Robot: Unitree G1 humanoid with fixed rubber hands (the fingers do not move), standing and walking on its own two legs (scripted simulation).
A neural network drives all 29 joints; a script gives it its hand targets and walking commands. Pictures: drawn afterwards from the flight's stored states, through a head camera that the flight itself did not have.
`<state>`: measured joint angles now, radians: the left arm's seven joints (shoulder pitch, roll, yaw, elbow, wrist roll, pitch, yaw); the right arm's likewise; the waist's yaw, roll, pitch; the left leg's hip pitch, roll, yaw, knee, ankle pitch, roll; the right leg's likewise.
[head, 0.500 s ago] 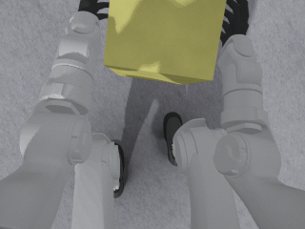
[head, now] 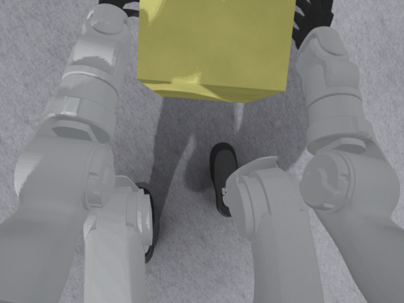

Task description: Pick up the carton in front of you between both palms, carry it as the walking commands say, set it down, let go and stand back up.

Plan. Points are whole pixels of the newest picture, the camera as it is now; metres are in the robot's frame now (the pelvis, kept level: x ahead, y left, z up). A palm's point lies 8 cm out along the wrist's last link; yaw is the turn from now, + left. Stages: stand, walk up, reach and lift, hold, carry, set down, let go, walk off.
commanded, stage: set down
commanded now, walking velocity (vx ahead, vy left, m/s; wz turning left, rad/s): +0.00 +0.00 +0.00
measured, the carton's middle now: (210, 39) +0.52 -0.10 -0.24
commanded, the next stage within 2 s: none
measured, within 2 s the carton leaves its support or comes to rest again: rests again in 0.78 s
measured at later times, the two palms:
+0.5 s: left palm (117, 14) +0.56 +0.05 -0.19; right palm (311, 30) +0.51 -0.25 -0.16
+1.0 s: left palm (88, 13) +0.56 +0.10 -0.20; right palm (314, 53) +0.48 -0.28 -0.19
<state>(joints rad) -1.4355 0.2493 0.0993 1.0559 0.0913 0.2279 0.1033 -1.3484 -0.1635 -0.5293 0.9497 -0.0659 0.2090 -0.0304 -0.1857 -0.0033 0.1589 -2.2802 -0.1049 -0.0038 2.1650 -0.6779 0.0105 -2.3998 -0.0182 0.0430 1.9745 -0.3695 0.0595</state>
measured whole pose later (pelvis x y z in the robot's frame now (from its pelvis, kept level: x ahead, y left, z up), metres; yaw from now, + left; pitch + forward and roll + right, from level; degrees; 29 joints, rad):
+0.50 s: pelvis +0.00 +0.00 -0.01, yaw +0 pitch +43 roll -3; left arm -1.49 0.21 0.16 1.07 0.17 0.20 0.01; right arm -1.40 -0.25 -0.63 1.04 -0.12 0.16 0.03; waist -0.15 -0.02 0.24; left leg -2.27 -0.11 -0.02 2.21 -0.69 0.01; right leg -2.38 -0.02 0.03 2.01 -0.38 0.06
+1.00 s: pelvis -0.01 -0.01 -0.01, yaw +0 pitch +40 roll -3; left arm -1.52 0.45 -0.15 1.12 -0.15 0.09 0.05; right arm -1.39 -0.33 -0.38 1.23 0.20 -0.03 -0.09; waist -0.15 -0.04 0.36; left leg -2.22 -0.11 -0.05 2.23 -0.69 -0.02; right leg -2.34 -0.03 0.00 2.02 -0.37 0.03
